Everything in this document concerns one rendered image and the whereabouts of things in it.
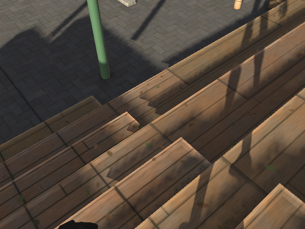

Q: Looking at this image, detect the robot left hand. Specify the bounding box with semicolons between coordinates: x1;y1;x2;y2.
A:
58;219;98;229

